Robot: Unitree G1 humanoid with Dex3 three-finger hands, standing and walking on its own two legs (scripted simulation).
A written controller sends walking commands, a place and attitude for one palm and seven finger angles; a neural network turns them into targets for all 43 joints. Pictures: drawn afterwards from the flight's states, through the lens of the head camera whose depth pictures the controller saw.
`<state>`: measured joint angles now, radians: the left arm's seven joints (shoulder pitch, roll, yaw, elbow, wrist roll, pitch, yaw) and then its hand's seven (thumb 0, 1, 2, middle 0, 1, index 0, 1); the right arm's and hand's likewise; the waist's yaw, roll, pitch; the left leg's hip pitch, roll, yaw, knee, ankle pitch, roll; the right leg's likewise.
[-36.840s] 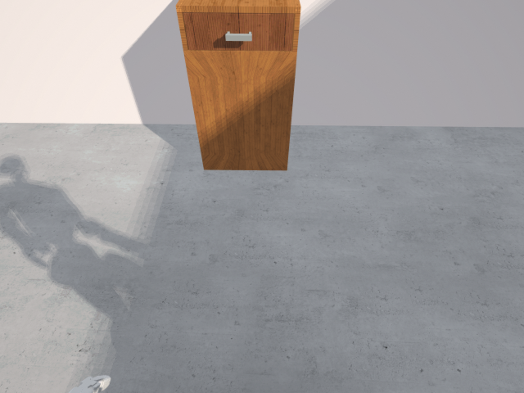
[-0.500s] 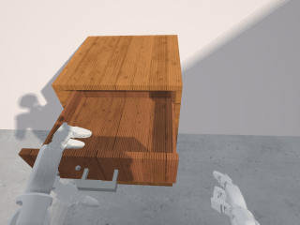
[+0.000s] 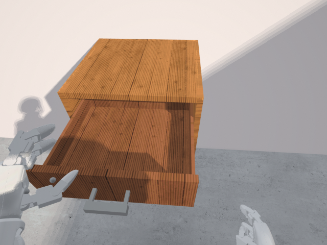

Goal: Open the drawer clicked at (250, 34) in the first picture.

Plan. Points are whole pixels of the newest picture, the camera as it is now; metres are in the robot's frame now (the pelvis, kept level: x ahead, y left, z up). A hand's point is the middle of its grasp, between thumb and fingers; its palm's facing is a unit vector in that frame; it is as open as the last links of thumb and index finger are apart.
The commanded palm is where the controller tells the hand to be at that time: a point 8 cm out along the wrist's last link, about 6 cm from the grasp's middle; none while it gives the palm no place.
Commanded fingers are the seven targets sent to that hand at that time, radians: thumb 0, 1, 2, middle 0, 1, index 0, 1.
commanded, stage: draw the hand back to the body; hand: left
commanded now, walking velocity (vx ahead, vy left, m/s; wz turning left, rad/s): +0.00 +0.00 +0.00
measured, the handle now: (108, 200) +0.23 +0.17 -0.01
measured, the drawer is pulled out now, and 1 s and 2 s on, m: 0.28 0.28 0.28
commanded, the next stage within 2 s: step back with the hand held close in 0.38 s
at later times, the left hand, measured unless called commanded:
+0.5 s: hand (48, 186) +0.17 +0.22 +0.16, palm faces +0.39 -0.84 -0.38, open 7.5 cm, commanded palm +0.12 +0.27 +0.18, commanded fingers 0.00 0.90 0.90 -0.20 -0.30 -0.20 -0.30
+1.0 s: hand (32, 191) +0.16 +0.24 +0.17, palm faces +0.31 -0.83 -0.46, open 7.4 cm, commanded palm +0.09 +0.29 +0.18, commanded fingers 0.00 0.90 0.90 -0.20 -0.30 -0.20 -0.30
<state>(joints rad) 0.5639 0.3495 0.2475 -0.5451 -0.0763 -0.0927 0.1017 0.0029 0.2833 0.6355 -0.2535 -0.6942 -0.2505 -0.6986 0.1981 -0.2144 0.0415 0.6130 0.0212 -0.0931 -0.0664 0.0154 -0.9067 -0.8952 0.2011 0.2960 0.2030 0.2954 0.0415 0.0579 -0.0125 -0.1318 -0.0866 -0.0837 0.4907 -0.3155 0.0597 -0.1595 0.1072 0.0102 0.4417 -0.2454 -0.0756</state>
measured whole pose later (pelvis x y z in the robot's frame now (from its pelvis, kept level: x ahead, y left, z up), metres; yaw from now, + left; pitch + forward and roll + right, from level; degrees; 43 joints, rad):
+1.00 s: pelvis -0.04 +0.01 -0.01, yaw +0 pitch +2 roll -1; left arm 0.64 0.44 0.39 -0.64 -0.05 -0.19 0.14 0.02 0.89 0.90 -0.21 -0.30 -0.21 -0.30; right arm 0.19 -0.21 0.01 0.54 0.01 -0.04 -0.06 0.01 -0.91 -0.90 0.20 0.30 0.20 0.30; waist -0.04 -0.03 -0.03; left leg -0.31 -0.09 -0.06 0.56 -0.28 0.07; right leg -0.33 0.10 0.00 0.50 -0.20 -0.06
